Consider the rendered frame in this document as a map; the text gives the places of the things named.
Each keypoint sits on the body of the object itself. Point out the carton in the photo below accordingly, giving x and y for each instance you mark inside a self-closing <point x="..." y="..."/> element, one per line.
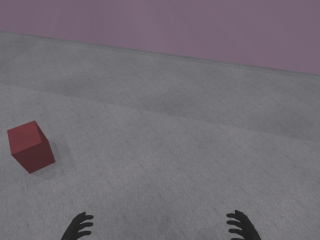
<point x="30" y="147"/>

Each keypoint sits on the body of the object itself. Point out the right robot hand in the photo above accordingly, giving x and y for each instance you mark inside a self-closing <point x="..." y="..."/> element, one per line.
<point x="248" y="231"/>

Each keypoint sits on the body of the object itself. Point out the left robot hand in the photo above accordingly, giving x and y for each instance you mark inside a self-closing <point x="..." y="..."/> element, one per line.
<point x="72" y="233"/>

